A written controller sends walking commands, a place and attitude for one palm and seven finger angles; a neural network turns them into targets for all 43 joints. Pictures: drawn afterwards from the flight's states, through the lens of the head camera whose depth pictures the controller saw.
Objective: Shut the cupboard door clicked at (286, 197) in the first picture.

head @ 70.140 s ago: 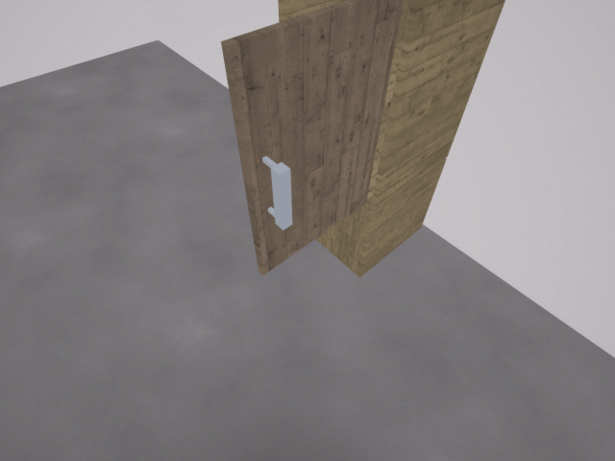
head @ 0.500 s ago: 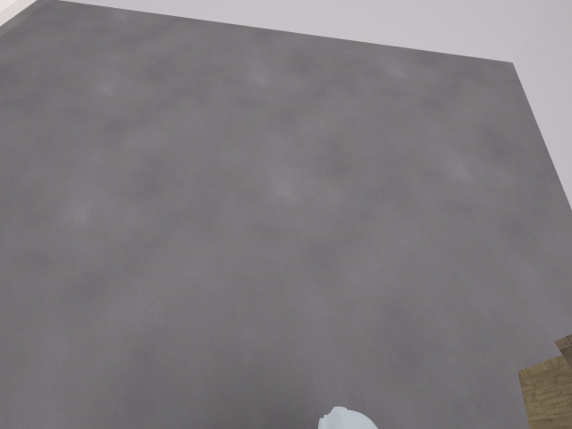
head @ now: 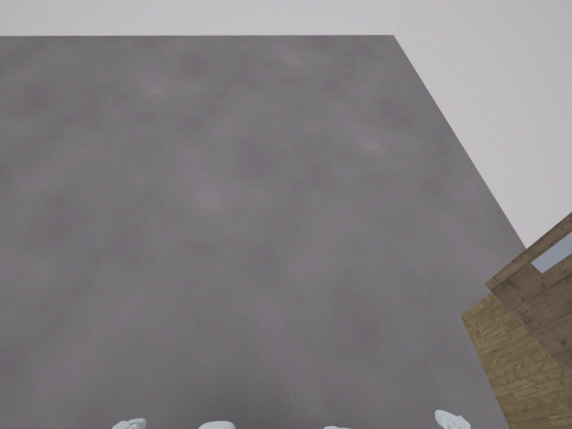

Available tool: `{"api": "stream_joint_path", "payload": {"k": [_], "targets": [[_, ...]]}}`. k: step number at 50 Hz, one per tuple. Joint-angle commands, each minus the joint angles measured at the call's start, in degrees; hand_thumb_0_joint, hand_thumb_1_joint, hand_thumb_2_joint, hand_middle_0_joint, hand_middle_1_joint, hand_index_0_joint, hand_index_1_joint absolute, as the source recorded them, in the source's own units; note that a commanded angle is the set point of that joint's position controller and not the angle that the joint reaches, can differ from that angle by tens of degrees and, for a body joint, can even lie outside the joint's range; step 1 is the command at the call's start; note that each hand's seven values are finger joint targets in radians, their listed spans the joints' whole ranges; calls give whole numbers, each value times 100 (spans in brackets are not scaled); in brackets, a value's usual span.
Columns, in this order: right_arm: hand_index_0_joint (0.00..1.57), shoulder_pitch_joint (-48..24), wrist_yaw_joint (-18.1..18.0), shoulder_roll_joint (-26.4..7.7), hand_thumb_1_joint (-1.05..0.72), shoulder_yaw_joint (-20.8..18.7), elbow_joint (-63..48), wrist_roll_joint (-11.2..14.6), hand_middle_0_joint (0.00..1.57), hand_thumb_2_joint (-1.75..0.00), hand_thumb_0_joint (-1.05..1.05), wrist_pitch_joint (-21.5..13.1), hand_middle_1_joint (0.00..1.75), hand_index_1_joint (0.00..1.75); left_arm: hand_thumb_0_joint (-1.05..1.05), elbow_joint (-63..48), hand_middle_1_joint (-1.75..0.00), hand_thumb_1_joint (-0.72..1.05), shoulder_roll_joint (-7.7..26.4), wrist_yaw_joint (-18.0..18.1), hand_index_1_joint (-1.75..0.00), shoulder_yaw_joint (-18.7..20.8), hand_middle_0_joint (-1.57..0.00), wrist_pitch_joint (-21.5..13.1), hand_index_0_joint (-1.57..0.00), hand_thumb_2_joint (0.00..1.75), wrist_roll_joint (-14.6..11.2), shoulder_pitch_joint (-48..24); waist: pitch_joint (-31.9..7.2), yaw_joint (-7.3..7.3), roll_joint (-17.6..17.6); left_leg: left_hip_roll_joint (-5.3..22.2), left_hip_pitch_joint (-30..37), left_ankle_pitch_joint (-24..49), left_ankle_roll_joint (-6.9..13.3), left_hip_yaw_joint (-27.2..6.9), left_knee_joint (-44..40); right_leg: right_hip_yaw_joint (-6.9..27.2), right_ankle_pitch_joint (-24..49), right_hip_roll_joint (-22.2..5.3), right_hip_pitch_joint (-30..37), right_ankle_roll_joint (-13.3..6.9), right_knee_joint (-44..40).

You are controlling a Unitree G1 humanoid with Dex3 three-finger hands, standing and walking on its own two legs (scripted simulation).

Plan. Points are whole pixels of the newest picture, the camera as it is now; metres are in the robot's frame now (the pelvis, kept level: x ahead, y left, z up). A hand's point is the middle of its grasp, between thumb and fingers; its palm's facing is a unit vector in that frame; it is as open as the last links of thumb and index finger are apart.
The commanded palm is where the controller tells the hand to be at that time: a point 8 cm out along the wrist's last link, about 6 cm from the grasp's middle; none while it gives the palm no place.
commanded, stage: turn to face it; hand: left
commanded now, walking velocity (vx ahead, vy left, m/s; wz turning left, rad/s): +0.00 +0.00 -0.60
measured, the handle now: out of the picture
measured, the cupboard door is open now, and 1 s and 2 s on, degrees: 21 21 21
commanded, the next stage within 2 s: take the last steps up to it in 1.54 s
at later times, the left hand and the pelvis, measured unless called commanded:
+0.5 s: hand (195, 414) +0.15 +0.14 -0.15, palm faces -0.29 -0.92 -0.26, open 7.4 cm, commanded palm none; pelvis +0.00 -0.02 +0.01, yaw -17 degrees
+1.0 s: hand (242, 364) +0.23 +0.08 -0.15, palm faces -0.56 -0.78 -0.28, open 7.4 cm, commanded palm none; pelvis +0.01 -0.03 +0.00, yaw -36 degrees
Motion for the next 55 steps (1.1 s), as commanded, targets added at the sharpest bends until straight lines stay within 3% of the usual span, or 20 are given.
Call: {"api": "stream_joint_path", "payload": {"k": [1,4,9,13,15,18,21,26,29,30,31,32,37,43,46,47,48,49,50,55], "targets": [[20,529,-108,-1291,-90,-244,-307,-88,20,-90,0,-139,30,30,0,-629,-30,90,696,-86,-30,271,-20,-171,-20,90,23,-376,-579,-180,1421,2178,977,1493,1055,-1913,-1890,-236,-990,-289,-1200,189,2709],[20,290,-120,-1071,-90,-201,-346,-94,20,-90,0,-110,30,30,0,-555,-30,90,511,-176,-30,213,-20,-114,-20,90,-22,-380,-549,-113,1264,1713,1206,2475,875,-614,-1476,-581,-690,-439,-995,276,2191],[20,583,-61,-1237,-90,-305,-120,-81,20,-90,0,-52,30,30,0,-611,-30,90,356,-197,-30,139,-20,-125,-20,90,-30,-524,-713,-275,1540,1754,1264,2358,780,-109,-1195,-1020,-501,-290,-209,175,677],[20,386,11,-1260,-90,-372,-144,-14,20,-90,0,2,30,30,0,-419,-30,90,614,-152,-30,203,-20,-214,-20,90,-10,117,-828,75,1028,1478,498,1430,222,416,-96,-1092,1042,-222,1322,-25,-1307],[20,-14,59,-592,-90,-222,-540,42,20,-90,0,24,30,30,0,-234,-30,90,1591,-3,-30,376,-20,-324,-20,90,28,685,-802,421,-1491,231,-1624,-2183,-363,671,2271,1717,3518,-2422,2253,-998,-2087],[20,-126,-45,-793,-90,-240,-383,42,20,-90,0,85,30,30,0,-338,-30,90,1214,161,-30,323,-20,-262,-20,90,-11,106,-596,152,-1117,462,-1818,-1382,-330,-413,3263,1435,2860,-2042,1596,-1285,-1984],[20,125,20,-652,-90,-207,-208,29,20,-90,0,95,30,30,0,-474,-30,90,1069,145,-30,246,-20,-292,-20,90,14,-191,-739,-55,-621,291,-1150,-908,-428,-149,2587,786,3208,-1567,1290,-1077,-1759],[20,95,17,-556,-90,-200,-295,67,20,-90,0,63,30,30,0,-421,-30,90,1178,118,-30,301,-20,-259,-20,90,42,-102,-671,10,-666,20,-575,-902,-374,-48,1185,1224,2765,-1513,989,-1107,-1738],[20,599,-28,-589,-90,-191,-164,82,20,-90,0,-19,30,30,0,-431,-30,90,1119,96,-30,295,-20,-216,-20,90,-9,-328,-778,-259,-544,-107,487,-30,-311,-28,-469,1273,2547,-1192,503,-732,-1307],[20,792,-52,-813,-90,-218,-115,54,20,-90,0,-82,30,30,0,-487,-30,90,927,80,-30,259,-20,-185,-20,90,-58,-344,-867,-334,-83,277,1185,255,-172,-397,-1316,996,1986,-803,-45,-436,-878],[20,909,-66,-1392,-90,-313,-132,-35,20,-90,0,-123,30,30,0,-583,-30,90,558,22,-30,195,-20,-156,-20,90,-102,-163,-947,-325,1545,1610,1749,665,335,-1779,-1757,195,141,30,-959,-73,223],[20,994,-86,-1617,-90,-334,-221,-57,20,-90,0,-93,30,30,0,-688,-30,90,571,-14,-30,168,-20,-186,-20,90,-65,-237,-845,-369,1857,2533,1441,1135,952,-2388,-1953,-358,-1380,23,-1155,74,1528],[20,312,-110,-1128,-90,-210,-319,-96,20,-90,0,-96,30,30,0,-519,-30,90,517,-171,-30,193,-20,-115,-20,90,-24,-385,-582,-123,1268,1729,1210,2339,858,-588,-1462,-570,-707,-437,-990,270,2163],[20,559,-40,-1277,-90,-319,-129,-71,20,-90,0,-30,30,30,0,-562,-30,90,405,-191,-30,125,-20,-147,-20,90,-20,-520,-682,-297,1548,1765,1259,2409,716,2,-1067,-1092,-444,-244,-92,151,422],[20,266,5,-1307,-90,-371,-154,-18,20,-90,0,11,30,30,0,-370,-30,90,595,-159,-30,178,-20,-208,-20,90,-14,109,-866,97,1174,1548,716,1561,244,447,-162,-1137,997,-218,1121,5,-1260],[20,268,42,-1074,-90,-343,-231,39,20,-90,0,18,30,30,0,-258,-30,90,1017,-107,-30,250,-20,-282,-20,90,23,458,-1038,250,121,1146,-37,563,-83,733,790,-239,1816,-941,1981,-263,-1841],[20,-3,81,-602,-90,-217,-523,45,20,-90,0,26,30,30,0,-187,-30,90,1606,-9,-30,363,-20,-350,-20,90,46,685,-841,409,-1438,265,-1585,-2109,-392,816,2171,1718,3489,-2339,2381,-907,-2072],[20,-266,14,-754,-90,-195,-595,44,20,-90,0,101,30,30,0,-151,-30,90,1696,59,-30,358,-20,-326,-20,90,-38,908,-776,514,-972,307,-1691,-2131,-349,-48,2845,1788,3770,-2567,1935,-1315,-2043],[20,-257,-31,-690,-90,-213,-515,49,20,-90,0,106,30,30,0,-174,-30,90,1528,119,-30,364,-20,-332,-20,90,-11,589,-761,308,-1396,331,-1949,-1859,-356,-286,3202,1811,3559,-2241,1935,-1303,-2014],[20,56,35,-670,-90,-196,-206,37,20,-90,0,116,30,30,0,-392,-30,90,1133,130,-30,224,-20,-309,-20,90,6,-106,-770,-39,-578,239,-1041,-876,-455,-124,2418,828,3099,-1539,1187,-1079,-1802]]}}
